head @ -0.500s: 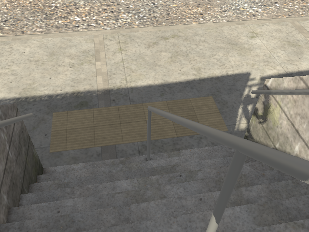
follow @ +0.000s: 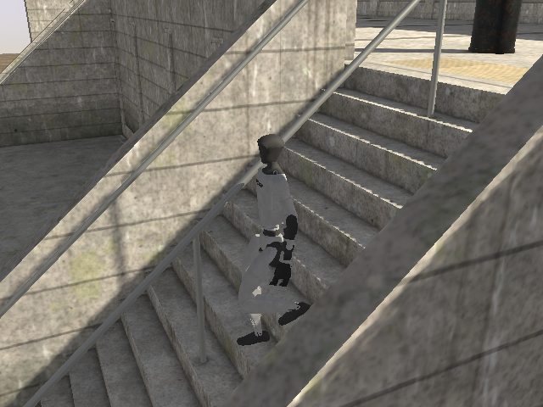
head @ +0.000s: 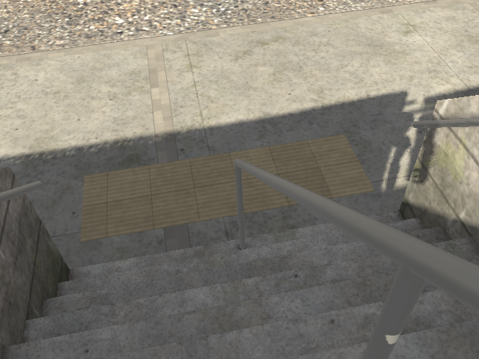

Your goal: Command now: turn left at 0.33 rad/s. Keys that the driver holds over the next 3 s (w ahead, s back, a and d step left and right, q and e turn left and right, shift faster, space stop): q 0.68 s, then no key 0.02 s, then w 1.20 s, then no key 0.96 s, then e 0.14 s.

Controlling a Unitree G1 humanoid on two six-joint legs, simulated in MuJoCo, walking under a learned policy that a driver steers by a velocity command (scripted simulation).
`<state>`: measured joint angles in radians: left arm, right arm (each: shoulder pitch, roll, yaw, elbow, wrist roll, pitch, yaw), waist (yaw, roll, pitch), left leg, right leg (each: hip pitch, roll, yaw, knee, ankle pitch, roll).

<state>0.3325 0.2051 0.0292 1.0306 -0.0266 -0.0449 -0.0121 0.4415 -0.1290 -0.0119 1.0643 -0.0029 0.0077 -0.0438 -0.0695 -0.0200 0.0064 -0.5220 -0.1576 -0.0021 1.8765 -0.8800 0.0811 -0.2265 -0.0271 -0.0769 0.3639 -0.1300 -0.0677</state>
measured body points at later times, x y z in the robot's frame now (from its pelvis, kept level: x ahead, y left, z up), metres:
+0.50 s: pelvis +0.03 +0.08 -0.07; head +0.01 +0.09 +0.38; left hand +0.02 +0.37 -0.19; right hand +0.29 -0.10 -0.14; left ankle +0.03 +0.21 -0.76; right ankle +0.05 -0.07 -0.74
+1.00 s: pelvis +0.09 +0.09 -0.06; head +0.07 +0.07 +0.39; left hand -0.01 +0.32 -0.19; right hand +0.29 -0.09 -0.19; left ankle +0.05 +0.21 -0.73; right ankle +0.07 -0.02 -0.75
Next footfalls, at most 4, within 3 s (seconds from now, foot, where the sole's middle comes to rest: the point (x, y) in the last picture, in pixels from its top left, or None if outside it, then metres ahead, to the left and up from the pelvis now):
0.48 left None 0.07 0.22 -0.79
0.94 right None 0.11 0.00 -0.79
1.42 left None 0.28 0.31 -0.99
1.86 right None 0.55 0.22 -1.20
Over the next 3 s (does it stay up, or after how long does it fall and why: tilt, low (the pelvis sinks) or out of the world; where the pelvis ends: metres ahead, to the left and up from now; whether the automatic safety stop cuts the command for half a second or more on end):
stays up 0.68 0.40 -0.65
